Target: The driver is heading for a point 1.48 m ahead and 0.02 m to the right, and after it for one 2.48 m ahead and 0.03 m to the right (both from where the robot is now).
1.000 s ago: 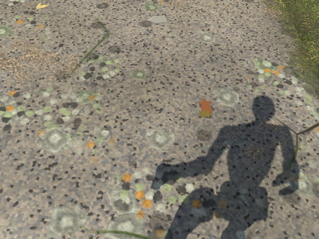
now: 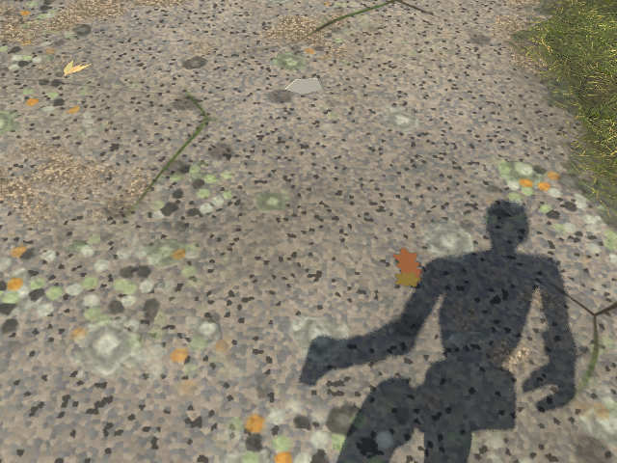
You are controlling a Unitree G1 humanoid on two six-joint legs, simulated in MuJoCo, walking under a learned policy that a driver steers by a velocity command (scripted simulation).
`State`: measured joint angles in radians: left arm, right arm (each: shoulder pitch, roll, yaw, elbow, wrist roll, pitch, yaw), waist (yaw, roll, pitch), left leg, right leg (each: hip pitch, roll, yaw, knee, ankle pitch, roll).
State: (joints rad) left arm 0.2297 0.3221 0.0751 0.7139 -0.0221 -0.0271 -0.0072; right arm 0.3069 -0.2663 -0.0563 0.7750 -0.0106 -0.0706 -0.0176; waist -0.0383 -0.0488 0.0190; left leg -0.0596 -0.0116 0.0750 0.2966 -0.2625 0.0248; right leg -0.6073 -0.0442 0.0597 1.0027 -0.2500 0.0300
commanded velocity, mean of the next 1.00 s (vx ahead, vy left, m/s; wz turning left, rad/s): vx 0.34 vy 0.00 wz -0.08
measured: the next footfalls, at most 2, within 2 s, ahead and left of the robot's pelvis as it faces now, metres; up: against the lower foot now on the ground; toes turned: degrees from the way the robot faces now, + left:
right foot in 0.20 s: +0.22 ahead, -0.13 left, +0.00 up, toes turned -8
left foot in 0.68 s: +0.35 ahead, +0.09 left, +0.00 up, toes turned -10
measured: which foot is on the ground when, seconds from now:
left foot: down 0.00-0.18, up 0.20-0.66, down 0.68-1.00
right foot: up 0.00-0.18, down 0.20-0.68, up 0.70-1.00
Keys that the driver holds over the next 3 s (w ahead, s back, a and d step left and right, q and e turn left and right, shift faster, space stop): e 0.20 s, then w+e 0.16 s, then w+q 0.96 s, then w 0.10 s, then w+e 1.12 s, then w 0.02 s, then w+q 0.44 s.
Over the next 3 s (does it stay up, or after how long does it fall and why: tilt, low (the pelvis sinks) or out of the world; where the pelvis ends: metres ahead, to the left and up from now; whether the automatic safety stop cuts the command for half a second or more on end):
stays up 1.47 -0.03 0.00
